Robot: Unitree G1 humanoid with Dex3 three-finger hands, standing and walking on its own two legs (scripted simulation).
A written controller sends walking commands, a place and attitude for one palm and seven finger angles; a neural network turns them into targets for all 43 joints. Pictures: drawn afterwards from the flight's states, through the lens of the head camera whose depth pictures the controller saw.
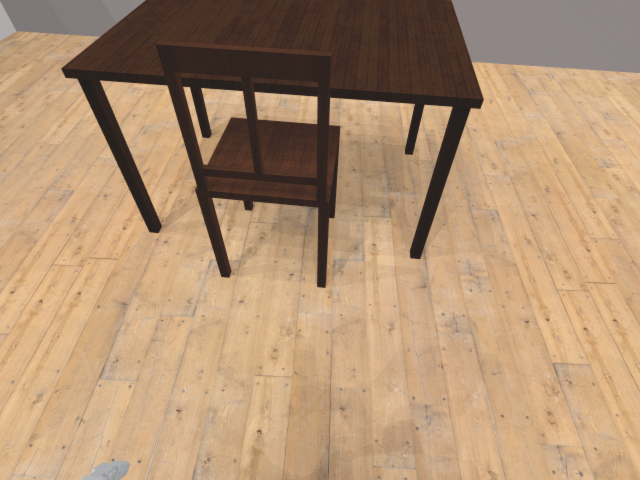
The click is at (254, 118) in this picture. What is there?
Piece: chair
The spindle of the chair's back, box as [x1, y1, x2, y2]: [241, 77, 263, 173]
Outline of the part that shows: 241,77 254,171 256,173 261,173 263,168 252,78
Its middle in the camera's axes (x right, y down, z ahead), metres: -0.18 -0.29 +1.00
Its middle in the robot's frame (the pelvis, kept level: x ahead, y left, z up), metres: +0.93 +0.23 -0.09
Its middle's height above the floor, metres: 0.68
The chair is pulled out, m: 0.00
